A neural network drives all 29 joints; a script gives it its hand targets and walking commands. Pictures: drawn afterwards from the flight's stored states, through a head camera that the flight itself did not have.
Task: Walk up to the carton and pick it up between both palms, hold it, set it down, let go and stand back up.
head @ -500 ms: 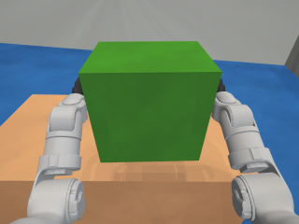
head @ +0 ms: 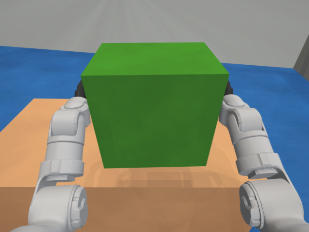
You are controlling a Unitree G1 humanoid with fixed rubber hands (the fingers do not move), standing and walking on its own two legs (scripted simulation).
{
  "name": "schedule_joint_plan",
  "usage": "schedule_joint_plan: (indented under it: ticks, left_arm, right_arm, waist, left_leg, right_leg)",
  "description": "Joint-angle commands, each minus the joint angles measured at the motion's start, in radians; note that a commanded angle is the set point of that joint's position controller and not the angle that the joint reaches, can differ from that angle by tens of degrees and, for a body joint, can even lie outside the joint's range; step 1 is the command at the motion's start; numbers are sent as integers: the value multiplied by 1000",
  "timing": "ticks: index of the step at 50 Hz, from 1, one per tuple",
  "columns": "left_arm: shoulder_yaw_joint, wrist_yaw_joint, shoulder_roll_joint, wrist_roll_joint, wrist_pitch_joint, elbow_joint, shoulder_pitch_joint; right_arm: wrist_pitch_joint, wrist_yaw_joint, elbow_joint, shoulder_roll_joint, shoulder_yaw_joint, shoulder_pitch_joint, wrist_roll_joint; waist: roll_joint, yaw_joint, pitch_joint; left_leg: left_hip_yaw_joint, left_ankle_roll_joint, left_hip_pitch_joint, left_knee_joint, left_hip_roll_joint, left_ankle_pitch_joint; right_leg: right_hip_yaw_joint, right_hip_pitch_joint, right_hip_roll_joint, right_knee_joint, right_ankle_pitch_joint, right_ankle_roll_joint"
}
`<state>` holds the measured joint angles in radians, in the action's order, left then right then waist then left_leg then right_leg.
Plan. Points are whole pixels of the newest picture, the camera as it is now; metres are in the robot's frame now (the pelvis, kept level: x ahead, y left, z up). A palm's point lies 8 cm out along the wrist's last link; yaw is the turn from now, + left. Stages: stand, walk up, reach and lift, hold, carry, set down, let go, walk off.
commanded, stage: hold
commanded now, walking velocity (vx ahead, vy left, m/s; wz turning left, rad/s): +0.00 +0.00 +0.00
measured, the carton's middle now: (154, 105) +0.37 +0.02 +0.21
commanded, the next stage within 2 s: none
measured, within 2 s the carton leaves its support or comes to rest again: neither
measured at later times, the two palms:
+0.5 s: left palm (84, 102) +0.36 +0.20 +0.22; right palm (224, 99) +0.38 -0.15 +0.23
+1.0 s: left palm (83, 102) +0.36 +0.20 +0.22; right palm (224, 100) +0.37 -0.15 +0.24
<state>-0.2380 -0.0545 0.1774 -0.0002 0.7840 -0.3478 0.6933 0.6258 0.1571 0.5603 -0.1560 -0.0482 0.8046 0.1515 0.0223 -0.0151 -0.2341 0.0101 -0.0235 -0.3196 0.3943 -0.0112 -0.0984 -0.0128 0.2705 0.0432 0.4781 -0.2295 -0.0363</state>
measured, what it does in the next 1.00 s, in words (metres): stands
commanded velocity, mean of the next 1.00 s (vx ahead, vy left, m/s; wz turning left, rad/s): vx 0.00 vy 0.00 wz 0.00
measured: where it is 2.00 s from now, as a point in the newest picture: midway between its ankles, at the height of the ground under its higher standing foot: outside the picture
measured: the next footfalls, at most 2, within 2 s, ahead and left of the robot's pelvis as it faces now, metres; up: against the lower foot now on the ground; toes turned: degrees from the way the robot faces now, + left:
none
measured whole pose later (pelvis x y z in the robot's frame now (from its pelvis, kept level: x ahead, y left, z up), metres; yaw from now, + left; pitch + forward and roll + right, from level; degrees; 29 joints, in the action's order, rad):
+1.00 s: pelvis +0.00 +0.00 +0.00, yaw +0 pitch +1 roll +1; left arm -0.24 -0.05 0.18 0.00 0.78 -0.35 0.69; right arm 0.63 0.16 0.56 -0.16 -0.05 0.80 0.15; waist 0.02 -0.02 -0.23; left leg 0.01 -0.02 -0.32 0.39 -0.01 -0.10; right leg -0.01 0.27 0.04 0.48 -0.23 -0.04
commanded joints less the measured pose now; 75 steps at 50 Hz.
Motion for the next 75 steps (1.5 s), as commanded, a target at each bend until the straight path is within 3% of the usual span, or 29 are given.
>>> schedule_joint_plan:
  ticks: [1,5,6,8,10,12,17,20,22,25,26,29,30,36,39,40,41,42,43,50,54,57,58,60,62,68,73,74,75]
  left_arm:
    - [459,142,-720,-163,-119,251,1065]
    - [438,156,-694,-140,-117,198,1031]
    - [478,157,-725,-172,-125,251,1019]
    - [429,148,-693,-130,-114,211,1041]
    - [489,147,-713,-167,-129,327,1093]
    - [472,138,-715,-155,-117,261,1039]
    - [557,134,-755,-190,-114,385,995]
    - [468,143,-711,-146,-101,244,976]
    - [489,150,-722,-163,-111,307,949]
    - [536,137,-743,-176,-110,427,984]
    - [487,139,-709,-146,-96,335,950]
    - [510,138,-739,-163,-100,395,1008]
    - [491,145,-724,-158,-89,283,933]
    - [493,138,-722,-175,-107,322,1074]
    - [454,138,-711,-155,-105,255,1003]
    - [433,140,-696,-139,-102,244,1042]
    - [489,145,-727,-174,-108,308,1046]
    - [509,142,-747,-188,-112,334,1047]
    - [480,146,-739,-169,-106,236,1008]
    - [492,133,-740,-176,-117,248,1096]
    - [518,138,-728,-179,-113,262,1076]
    - [465,132,-713,-163,-116,236,1031]
    - [483,137,-733,-179,-124,312,1034]
    - [457,136,-716,-145,-114,215,1007]
    - [487,137,-719,-163,-126,338,1052]
    - [483,148,-727,-165,-121,246,1066]
    - [506,133,-735,-185,-121,305,1022]
    - [434,139,-704,-131,-106,220,1000]
    - [442,139,-700,-132,-108,282,1010]
  right_arm:
    - [-107,-124,-391,734,323,1065,268]
    - [-88,-121,-274,705,291,984,238]
    - [-113,-121,-401,742,340,1043,259]
    - [-98,-124,-303,724,329,1026,263]
    - [-105,-120,-327,733,331,984,269]
    - [-112,-130,-358,741,345,1038,286]
    - [-105,-108,-439,728,386,954,308]
    - [-92,-101,-379,698,345,976,277]
    - [-102,-90,-477,718,399,1004,294]
    - [-101,-90,-519,751,429,975,334]
    - [-82,-93,-423,727,401,951,312]
    - [-91,-90,-476,734,396,992,332]
    - [-92,-93,-503,709,395,1037,317]
    - [-88,-105,-435,739,370,1044,305]
    - [-97,-112,-429,739,369,1070,307]
    - [-82,-110,-312,723,332,1006,290]
    - [-93,-113,-372,719,340,980,277]
    - [-102,-111,-429,735,367,1010,287]
    - [-98,-114,-437,717,347,1066,278]
    - [-109,-132,-348,725,334,1082,278]
    - [-101,-123,-347,713,306,1013,259]
    - [-108,-124,-384,727,331,1069,265]
    - [-122,-120,-457,756,367,1053,286]
    - [-100,-121,-372,703,341,1024,284]
    - [-108,-118,-394,747,367,994,300]
    - [-103,-118,-332,716,318,1024,261]
    - [-107,-117,-434,724,363,1036,292]
    - [-92,-116,-363,719,357,1039,285]
    - [-89,-116,-314,708,356,970,282]
  waist:
    - [-36,-67,-431]
    - [-29,-88,-332]
    - [-13,-72,-421]
    - [-38,-51,-348]
    - [-63,-86,-423]
    - [-66,-44,-396]
    - [-82,-94,-486]
    - [-58,-85,-372]
    - [-16,-79,-438]
    - [-69,-80,-515]
    - [-73,-67,-392]
    - [-80,-81,-480]
    - [-40,-62,-447]
    - [-37,-70,-445]
    - [-34,-34,-424]
    - [-57,-55,-367]
    - [-69,-93,-425]
    - [-52,-84,-458]
    - [-22,-71,-403]
    - [-92,-72,-397]
    - [-98,-98,-397]
    - [-44,-56,-403]
    - [-47,-51,-484]
    - [-42,-65,-392]
    - [-58,-72,-473]
    - [-74,-77,-345]
    - [-59,-74,-461]
    - [-31,-44,-390]
    - [-48,-69,-368]
  left_leg:
    - [-29,40,250,-66,60,-44]
    - [-28,38,231,-78,55,-97]
    - [-32,49,253,-65,63,-47]
    - [-34,45,231,-69,60,-87]
    - [-24,33,283,-54,56,-11]
    - [-31,32,240,-57,58,-51]
    - [-49,6,299,-31,63,112]
    - [-35,19,265,-51,74,-2]
    - [-41,24,267,-32,70,71]
    - [-46,9,298,-12,73,132]
    - [-43,20,269,-35,77,79]
    - [-45,8,287,-28,69,91]
    - [-37,26,253,-27,75,30]
    - [-31,34,271,-44,65,-6]
    - [-32,45,252,-42,64,6]
    - [-30,38,259,-52,64,-36]
    - [-34,28,273,-48,59,1]
    - [-35,25,266,-33,64,41]
    - [-42,33,246,-50,58,-10]
    - [-38,30,245,-58,53,-54]
    - [-37,19,265,-60,63,-29]
    - [-40,33,231,-59,57,-42]
    - [-35,32,263,-45,60,30]
    - [-27,35,251,-55,67,-26]
    - [-24,29,283,-35,69,45]
    - [-32,33,231,-64,70,-75]
    - [-46,28,287,-42,58,34]
    - [-31,39,241,-58,65,-51]
    - [-35,31,256,-59,63,-16]
  right_leg:
    - [-52,-119,-47,-209,194,109]
    - [-41,-101,-45,-213,157,105]
    - [-43,-137,-41,-209,193,107]
    - [-38,-112,-47,-203,165,113]
    - [-47,-123,-36,-193,228,110]
    - [-44,-117,-44,-201,177,102]
    - [-31,-191,-27,-156,424,112]
    - [-48,-136,-39,-200,335,123]
    - [-52,-193,-44,-175,427,123]
    - [-50,-220,-39,-145,521,126]
    - [-47,-175,-41,-172,438,121]
    - [-42,-195,-39,-167,433,124]
    - [-45,-180,-40,-175,382,122]
    - [-44,-131,-37,-189,283,119]
    - [-52,-125,-39,-189,267,116]
    - [-35,-87,-32,-205,208,111]
    - [-42,-124,-28,-197,253,103]
    - [-47,-168,-36,-181,336,111]
    - [-38,-116,-28,-201,238,109]
    - [-42,-68,-43,-203,149,98]
    - [-35,-80,-35,-208,183,104]
    - [-38,-115,-36,-208,167,100]
    - [-54,-156,-49,-192,294,111]
    - [-49,-121,-40,-201,250,116]
    - [-37,-163,-25,-177,346,110]
    - [-39,-88,-40,-213,142,105]
    - [-49,-143,-32,-197,288,100]
    - [-39,-130,-34,-193,247,113]
    - [-37,-156,-36,-197,270,106]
